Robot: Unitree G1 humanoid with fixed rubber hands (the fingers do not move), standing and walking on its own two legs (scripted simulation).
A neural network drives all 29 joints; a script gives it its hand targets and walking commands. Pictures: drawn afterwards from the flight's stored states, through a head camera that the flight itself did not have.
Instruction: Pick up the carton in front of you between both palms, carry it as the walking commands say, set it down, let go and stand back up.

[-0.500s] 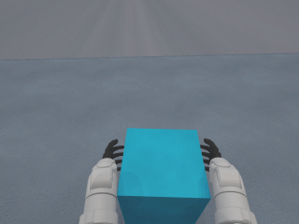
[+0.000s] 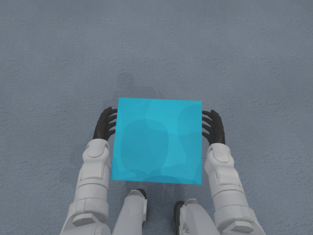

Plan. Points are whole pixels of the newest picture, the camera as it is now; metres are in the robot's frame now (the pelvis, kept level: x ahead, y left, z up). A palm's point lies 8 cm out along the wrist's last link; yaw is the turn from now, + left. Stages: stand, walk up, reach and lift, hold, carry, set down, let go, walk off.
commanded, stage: set down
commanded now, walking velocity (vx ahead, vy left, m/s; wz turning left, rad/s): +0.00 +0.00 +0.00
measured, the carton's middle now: (158, 144) +0.36 +0.04 -0.16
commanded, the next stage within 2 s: none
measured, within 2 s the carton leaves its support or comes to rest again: rests again in 1.70 s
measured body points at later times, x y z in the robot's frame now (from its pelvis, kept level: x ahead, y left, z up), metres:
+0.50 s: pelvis -0.03 +0.01 -0.14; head +0.21 +0.06 +0.23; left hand +0.42 +0.22 -0.23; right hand +0.43 -0.08 -0.22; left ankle +0.08 +0.12 -0.67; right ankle +0.03 -0.11 -0.67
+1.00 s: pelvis -0.05 +0.01 -0.25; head +0.27 +0.08 +0.06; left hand +0.46 +0.24 -0.39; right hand +0.46 -0.06 -0.38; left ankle +0.08 +0.12 -0.67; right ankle +0.03 -0.11 -0.67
